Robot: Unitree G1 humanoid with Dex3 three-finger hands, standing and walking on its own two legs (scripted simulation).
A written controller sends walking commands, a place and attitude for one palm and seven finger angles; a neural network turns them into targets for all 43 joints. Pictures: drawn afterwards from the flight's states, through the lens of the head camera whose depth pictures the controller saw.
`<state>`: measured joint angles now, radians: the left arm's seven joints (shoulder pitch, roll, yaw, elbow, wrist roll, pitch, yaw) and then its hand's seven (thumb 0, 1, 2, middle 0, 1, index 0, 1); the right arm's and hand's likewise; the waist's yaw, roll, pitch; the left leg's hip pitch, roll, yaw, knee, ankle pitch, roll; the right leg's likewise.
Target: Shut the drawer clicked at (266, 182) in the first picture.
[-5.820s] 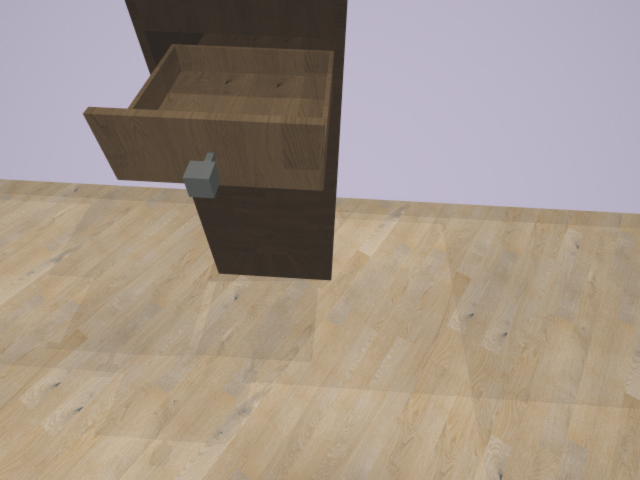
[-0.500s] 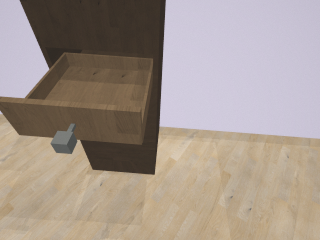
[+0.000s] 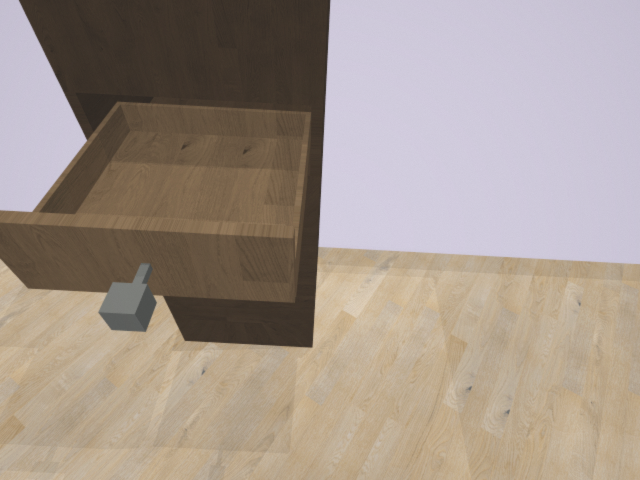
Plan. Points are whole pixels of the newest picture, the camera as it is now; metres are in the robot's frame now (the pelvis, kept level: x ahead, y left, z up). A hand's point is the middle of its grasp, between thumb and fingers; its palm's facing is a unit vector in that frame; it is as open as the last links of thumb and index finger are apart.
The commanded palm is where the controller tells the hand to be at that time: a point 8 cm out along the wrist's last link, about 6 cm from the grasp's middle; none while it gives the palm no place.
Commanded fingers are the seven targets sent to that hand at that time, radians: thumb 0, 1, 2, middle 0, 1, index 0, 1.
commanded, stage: come to a stop and stand still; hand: left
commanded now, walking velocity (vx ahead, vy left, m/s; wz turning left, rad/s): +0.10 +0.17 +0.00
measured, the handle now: (135, 292) +0.31 +0.26 +0.06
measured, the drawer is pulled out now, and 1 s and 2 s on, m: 0.30 0.30 0.30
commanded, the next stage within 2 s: look again from close up in 1.02 s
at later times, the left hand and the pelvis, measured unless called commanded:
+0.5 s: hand out of the picture +0.04 +0.23 -0.17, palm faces +0.04 -0.98 -0.21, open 7.4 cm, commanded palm none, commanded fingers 0.00 0.90 0.90 -0.20 -0.30 -0.20 -0.30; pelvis +0.02 +0.04 +0.00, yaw +0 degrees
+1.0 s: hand out of the picture -0.03 +0.16 -0.17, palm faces +0.08 -0.99 -0.12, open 7.4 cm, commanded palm none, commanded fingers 0.00 0.90 0.90 -0.20 -0.30 -0.20 -0.30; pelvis +0.01 +0.01 +0.01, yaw +2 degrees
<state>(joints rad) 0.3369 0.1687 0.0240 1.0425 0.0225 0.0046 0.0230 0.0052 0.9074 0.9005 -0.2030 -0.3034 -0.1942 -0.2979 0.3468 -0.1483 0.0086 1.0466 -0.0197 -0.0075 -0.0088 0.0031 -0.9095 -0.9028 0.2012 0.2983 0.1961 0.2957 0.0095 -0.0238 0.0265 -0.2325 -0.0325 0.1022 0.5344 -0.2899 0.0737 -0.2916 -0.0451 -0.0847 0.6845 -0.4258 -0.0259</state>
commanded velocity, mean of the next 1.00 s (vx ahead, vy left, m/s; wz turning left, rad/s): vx -0.03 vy -0.05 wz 0.00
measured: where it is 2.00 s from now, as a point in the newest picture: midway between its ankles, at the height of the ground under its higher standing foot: outside the picture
